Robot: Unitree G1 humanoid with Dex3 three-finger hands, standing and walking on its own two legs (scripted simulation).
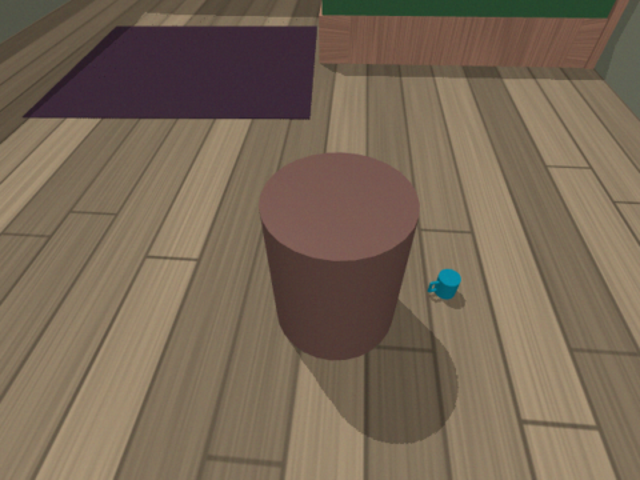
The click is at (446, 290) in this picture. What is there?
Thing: mug
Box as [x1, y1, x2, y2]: [427, 269, 460, 298]
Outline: 444,269 439,273 436,281 430,282 427,291 434,291 438,296 442,298 450,298 453,296 458,286 460,277 455,271 451,269
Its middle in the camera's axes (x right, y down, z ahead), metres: +0.48 +0.17 +1.47
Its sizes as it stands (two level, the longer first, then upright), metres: 0.116 0.082 0.088
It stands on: the floor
